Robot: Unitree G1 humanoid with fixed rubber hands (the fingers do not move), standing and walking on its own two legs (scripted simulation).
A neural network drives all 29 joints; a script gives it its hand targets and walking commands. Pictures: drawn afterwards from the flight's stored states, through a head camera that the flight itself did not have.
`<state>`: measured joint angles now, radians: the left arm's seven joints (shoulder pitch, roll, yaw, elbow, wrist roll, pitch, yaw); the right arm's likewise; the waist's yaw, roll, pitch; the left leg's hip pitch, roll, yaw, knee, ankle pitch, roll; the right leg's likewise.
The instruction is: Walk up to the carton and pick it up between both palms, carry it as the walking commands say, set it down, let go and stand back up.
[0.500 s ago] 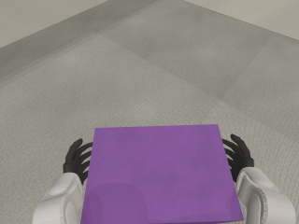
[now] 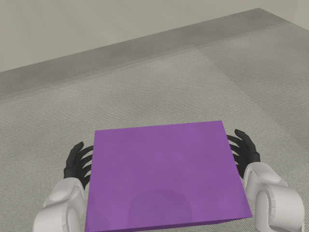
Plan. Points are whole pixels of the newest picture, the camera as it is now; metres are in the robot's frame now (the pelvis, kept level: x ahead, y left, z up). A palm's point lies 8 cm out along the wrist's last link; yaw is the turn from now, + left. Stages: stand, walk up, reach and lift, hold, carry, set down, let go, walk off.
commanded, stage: carry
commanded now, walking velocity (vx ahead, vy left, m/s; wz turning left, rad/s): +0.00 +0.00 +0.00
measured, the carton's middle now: (162, 182) +0.24 -0.01 +0.01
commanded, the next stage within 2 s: none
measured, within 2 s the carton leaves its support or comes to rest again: neither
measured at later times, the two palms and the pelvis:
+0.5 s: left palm (31, 190) +0.22 +0.28 +0.07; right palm (191, 153) +0.28 -0.09 +0.07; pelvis +0.03 +0.06 -0.02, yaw +10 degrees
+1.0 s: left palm (21, 193) +0.21 +0.29 +0.08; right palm (186, 147) +0.29 -0.07 +0.09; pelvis +0.02 +0.06 -0.01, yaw +11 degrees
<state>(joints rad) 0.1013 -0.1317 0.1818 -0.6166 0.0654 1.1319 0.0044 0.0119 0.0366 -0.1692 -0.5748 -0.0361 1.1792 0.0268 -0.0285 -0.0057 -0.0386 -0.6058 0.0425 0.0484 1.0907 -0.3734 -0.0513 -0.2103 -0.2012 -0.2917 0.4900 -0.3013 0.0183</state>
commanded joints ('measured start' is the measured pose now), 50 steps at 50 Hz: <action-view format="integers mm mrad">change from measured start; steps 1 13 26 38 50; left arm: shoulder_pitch -383 -452 -330 -479 -501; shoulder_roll -573 -710 -588 -614 -662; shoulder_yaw -764 -858 -773 -770 -780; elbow -122 -105 -39 -1 0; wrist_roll -307 -375 -290 -311 -321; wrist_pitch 15 8 29 86 68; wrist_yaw -65 -104 -67 -64 -75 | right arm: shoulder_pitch -341 -293 -303 -396 -432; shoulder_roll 726 752 668 681 726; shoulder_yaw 807 732 785 733 737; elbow -126 -116 -141 -52 -51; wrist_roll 280 261 269 259 268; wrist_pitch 0 -37 -11 36 16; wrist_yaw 36 43 57 49 61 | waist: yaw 29 4 23 32 38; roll -233 169 -153 9 10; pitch -141 -311 -260 -193 -236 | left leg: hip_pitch -2 585 298 354 365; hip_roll -16 266 35 90 84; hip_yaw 121 -202 -44 -113 -116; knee -140 -577 -539 -694 -689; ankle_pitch -19 991 132 226 311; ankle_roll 3 206 72 68 78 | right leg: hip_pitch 145 -394 -13 -77 -43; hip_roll -188 52 -105 12 29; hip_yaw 47 279 370 268 250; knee -35 704 -82 -100 -63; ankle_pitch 699 -313 406 85 124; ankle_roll -83 74 -57 -3 -11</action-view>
